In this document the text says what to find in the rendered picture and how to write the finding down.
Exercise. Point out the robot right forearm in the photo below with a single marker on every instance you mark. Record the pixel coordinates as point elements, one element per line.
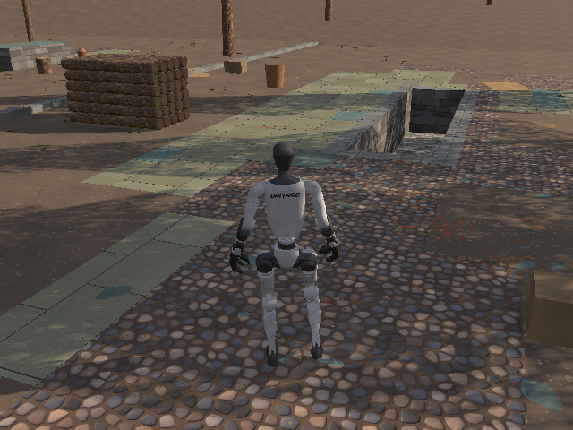
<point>329,235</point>

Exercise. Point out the robot left upper arm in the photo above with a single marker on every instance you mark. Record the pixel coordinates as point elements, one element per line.
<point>251,206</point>

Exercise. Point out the robot thigh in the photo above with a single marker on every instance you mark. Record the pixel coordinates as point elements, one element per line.
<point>265,268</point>
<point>309,265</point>

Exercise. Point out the robot left forearm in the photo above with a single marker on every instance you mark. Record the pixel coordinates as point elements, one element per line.
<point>240,239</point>

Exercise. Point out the robot right upper arm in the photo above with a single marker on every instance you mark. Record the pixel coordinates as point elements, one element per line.
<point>318,204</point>

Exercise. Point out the robot right hand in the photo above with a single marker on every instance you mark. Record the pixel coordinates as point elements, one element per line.
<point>326,249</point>

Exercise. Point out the robot right thigh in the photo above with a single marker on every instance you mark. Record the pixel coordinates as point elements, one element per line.
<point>309,265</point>

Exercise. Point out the robot left hand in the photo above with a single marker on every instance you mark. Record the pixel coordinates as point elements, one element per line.
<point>235,259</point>

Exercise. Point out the robot left thigh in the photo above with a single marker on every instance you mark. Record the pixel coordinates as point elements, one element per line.
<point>265,268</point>

